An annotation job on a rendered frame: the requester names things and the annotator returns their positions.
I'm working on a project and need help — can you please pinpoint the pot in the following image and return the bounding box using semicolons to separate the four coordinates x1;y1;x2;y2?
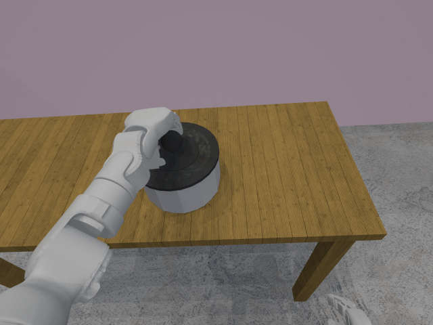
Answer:
143;160;221;213

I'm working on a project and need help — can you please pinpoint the robot left forearm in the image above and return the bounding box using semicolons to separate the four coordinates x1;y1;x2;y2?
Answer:
24;123;158;279

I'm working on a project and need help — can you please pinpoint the robot left hand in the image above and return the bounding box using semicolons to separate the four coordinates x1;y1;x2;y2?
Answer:
124;107;183;169

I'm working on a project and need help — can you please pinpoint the knob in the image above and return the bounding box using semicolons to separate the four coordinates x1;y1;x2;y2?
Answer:
160;130;183;152

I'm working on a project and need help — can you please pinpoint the table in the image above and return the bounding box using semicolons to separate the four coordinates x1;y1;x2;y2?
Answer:
0;101;387;301

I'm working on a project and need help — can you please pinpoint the lid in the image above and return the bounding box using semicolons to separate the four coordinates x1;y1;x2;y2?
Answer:
145;122;219;192

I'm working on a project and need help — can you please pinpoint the left robot upper arm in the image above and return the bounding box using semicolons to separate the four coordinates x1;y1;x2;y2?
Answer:
0;225;113;325

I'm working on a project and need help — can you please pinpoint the robot right hand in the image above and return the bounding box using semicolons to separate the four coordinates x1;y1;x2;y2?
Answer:
327;294;372;325

